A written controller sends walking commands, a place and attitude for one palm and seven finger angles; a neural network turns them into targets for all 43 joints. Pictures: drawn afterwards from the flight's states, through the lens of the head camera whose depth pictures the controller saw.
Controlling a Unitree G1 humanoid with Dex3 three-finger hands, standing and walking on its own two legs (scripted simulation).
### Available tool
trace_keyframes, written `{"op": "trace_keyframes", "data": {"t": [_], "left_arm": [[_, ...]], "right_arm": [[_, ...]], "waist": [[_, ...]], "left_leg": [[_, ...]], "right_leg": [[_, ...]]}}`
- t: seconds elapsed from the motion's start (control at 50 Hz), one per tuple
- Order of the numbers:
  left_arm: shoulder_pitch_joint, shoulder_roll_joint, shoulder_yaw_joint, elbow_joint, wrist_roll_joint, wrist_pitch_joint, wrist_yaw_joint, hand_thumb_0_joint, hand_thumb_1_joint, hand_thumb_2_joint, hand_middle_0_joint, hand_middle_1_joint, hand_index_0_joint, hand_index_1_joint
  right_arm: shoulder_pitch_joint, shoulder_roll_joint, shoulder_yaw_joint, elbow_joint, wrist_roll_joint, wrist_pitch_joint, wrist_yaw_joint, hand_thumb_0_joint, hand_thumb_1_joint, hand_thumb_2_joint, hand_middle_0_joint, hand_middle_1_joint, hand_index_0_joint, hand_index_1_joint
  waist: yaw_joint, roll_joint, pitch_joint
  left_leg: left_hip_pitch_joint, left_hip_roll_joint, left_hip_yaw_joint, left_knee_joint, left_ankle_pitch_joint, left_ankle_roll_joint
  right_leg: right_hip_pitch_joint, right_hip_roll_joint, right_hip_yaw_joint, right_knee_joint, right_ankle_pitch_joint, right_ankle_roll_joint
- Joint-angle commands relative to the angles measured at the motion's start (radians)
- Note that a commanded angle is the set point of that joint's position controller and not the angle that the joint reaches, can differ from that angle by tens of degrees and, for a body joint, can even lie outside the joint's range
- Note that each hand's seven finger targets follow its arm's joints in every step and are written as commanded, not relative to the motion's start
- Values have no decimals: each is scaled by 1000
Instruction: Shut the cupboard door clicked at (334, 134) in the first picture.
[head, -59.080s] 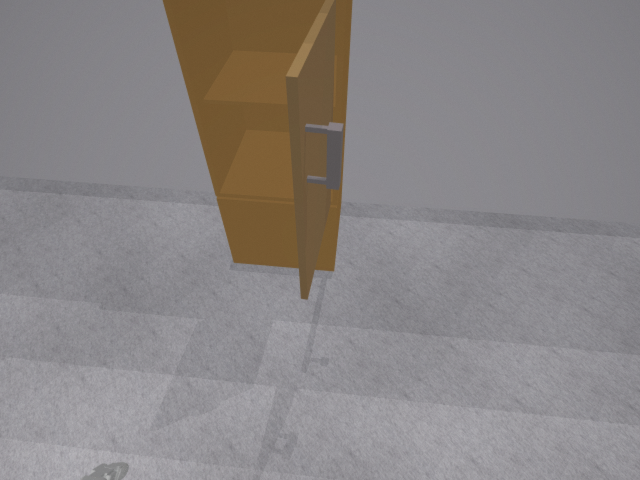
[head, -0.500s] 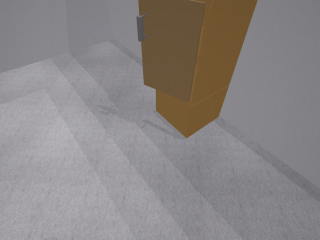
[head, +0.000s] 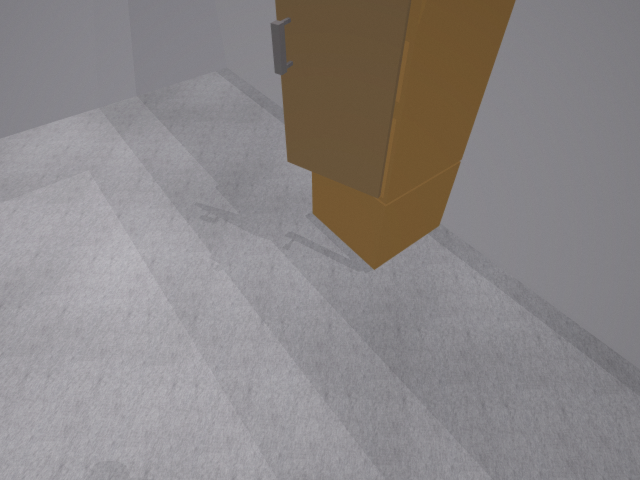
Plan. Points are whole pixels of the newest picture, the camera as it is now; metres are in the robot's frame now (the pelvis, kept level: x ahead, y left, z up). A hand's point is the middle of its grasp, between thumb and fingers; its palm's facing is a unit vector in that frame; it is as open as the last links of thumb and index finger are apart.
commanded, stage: look to check the result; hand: left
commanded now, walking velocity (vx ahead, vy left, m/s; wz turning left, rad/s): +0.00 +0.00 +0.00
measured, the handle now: (284, 45) +1.15 +0.16 +0.03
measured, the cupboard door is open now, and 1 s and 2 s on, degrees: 19 19 19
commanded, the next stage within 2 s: walk to a spot facing it in 0.04 s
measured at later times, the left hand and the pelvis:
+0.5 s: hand out of the picture +0.02 +0.20 -0.20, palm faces +0.21 -0.96 -0.20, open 7.3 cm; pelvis +0.00 +0.01 -0.02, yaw +10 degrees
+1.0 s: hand out of the picture +0.02 +0.21 -0.15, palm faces +0.46 -0.84 -0.29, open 7.3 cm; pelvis +0.04 -0.01 -0.01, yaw +28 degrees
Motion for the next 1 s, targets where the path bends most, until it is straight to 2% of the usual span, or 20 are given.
{"op": "trace_keyframes", "data": {"t": [0.0,0.24,0.3,0.38,0.44,0.46,0.48,0.5,0.52,0.56,0.62,0.74,0.82,0.84,0.86,0.88,0.9,0.92,0.96,0.98], "left_arm": [[57,128,21,-24,3,-13,9,0,900,900,-200,-300,-200,-300],[40,140,41,-52,4,6,14,0,900,900,-200,-300,-200,-300],[27,179,66,-94,8,15,16,0,900,900,-200,-300,-200,-300],[-19,199,86,-156,22,17,18,0,900,900,-200,-300,-200,-300],[-54,210,94,-190,16,20,13,0,900,900,-200,-300,-200,-300],[-41,189,92,-205,9,28,8,0,900,900,-200,-300,-200,-300],[-29,138,84,-236,2,34,8,0,900,900,-200,-300,-200,-300],[-108,154,76,-259,13,46,14,0,900,900,-200,-300,-200,-300],[-135,151,85,-272,16,52,10,0,900,900,-200,-300,-200,-300],[-133,147,88,-273,18,40,-3,0,900,900,-200,-300,-200,-300],[-117,142,84,-278,16,30,-18,0,900,900,-200,-300,-200,-300],[-174,148,74,-328,19,16,-36,0,900,900,-200,-300,-200,-300],[-4,174,85,-288,18,9,-41,0,900,900,-200,-300,-200,-300],[88,222,102,-270,25,3,-34,0,900,900,-200,-300,-200,-300],[129,320,120,-275,42,-3,-17,0,900,900,-200,-300,-200,-300],[73,325,111,-294,18,2,-13,0,900,900,-200,-300,-200,-300],[11,319,116,-314,15,-8,-9,0,900,900,-200,-300,-200,-300],[-37,269,106,-319,18,-23,-8,0,900,900,-200,-300,-200,-300],[-61,201,85,-306,15,-43,-15,0,900,900,-200,-300,-200,-300],[-29,189,83,-291,15,-50,-15,0,900,900,-200,-300,-200,-300]], "right_arm": [[55,-115,-18,-25,-1,-10,-6,0,-900,-900,200,300,200,300],[33,-97,-20,-51,-5,10,1,0,-900,-900,200,300,200,300],[17,-99,-34,-87,-6,23,8,0,-900,-900,200,300,200,300],[-27,-97,-55,-148,-7,40,16,0,-900,-900,200,300,200,300],[20,-101,-57,-160,-6,34,27,0,-900,-900,200,300,200,300],[59,-146,-63,-164,-12,27,26,0,-900,-900,200,300,200,300],[91,-229,-79,-172,-25,23,19,0,-900,-900,200,300,200,300],[133,-247,-84,-155,-29,24,11,0,-900,-900,200,300,200,300],[124,-253,-88,-162,-29,23,5,0,-900,-900,200,300,200,300],[44,-231,-80,-196,-27,12,-1,0,-900,-900,200,300,200,300],[14,-229,-77,-214,-24,2,1,0,-900,-900,200,300,200,300],[36,-268,-100,-219,-28,5,16,0,-900,-900,200,300,200,300],[-71,-262,-107,-254,-21,14,22,0,-900,-900,200,300,200,300],[-108,-218,-101,-274,-13,14,24,0,-900,-900,200,300,200,300],[-109,-128,-81,-305,1,6,28,0,-900,-900,200,300,200,300],[-142,-168,-88,-326,-22,1,35,0,-900,-900,200,300,200,300],[-111,-162,-92,-333,-24,11,45,0,-900,-900,200,300,200,300],[-128,-167,-94,-318,-28,15,55,0,-900,-900,200,300,200,300],[-115,-156,-89,-300,-28,18,74,0,-900,-900,200,300,200,300],[-115,-144,-84,-298,-23,17,78,0,-900,-900,200,300,200,300]], "waist": [[-3,-10,30],[3,-33,30],[8,-110,2],[9,-159,31],[-24,-83,8],[-35,83,-10],[-42,304,-17],[-81,285,-25],[-69,201,-29],[-33,101,-25],[-25,96,-83],[-54,145,-54],[37,129,-68],[91,8,-56],[113,-319,-46],[79,-228,19],[25,-152,16],[8,-172,66],[-20,-171,85],[-14,-186,67]], "left_leg": [[22,92,-110,-67,67,17],[-71,64,-114,24,111,4],[-131,19,-82,177,62,-10],[-236,29,-69,447,-287,-28],[-110,44,-62,204,-66,-22],[-38,122,-216,86,220,28],[7,301,-485,-11,462,142],[-6,330,-583,-87,326,193],[-33,322,-593,-110,171,183],[-51,254,-512,-105,57,157],[6,193,-465,-114,-63,145],[7,159,-546,-136,-309,164],[-247,58,-472,-61,-402,106],[-470,-24,-395,105,-434,62],[-714,-147,-178,462,-428,-10],[-685,-80,-185,688,-365,-15],[-649,-33,-188,797,-308,-16],[-647,14,-193,840,-229,-27],[-589,35,-141,814,-94,-45],[-577,32,-117,784,-74,-48]], "right_leg": [[-66,-103,103,-90,88,-24],[-26,-155,60,-24,133,-24],[-22,-245,84,-31,142,-83],[-40,-380,95,-23,321,-182],[-80,-335,-28,149,361,-97],[-176,-240,-98,280,175,-15],[-299,-101,-123,454,-258,60],[-343,-60,-10,650,-410,48],[-397,-68,62,749,-343,44],[-424,-84,95,771,-199,59],[-402,-68,79,660,-159,76],[-371,-19,35,421,-208,74],[13,30,-20,108,-114,58],[225,-62,93,-41,-210,27],[327,-394,507,-233,-518,-79],[138,-504,561,-271,-530,-117],[48,-510,554,-281,-621,-137],[-16,-453,468,-281,-556,-117],[-19,-333,164,-225,-200,-74],[30,-311,92,-198,-43,-71]]}}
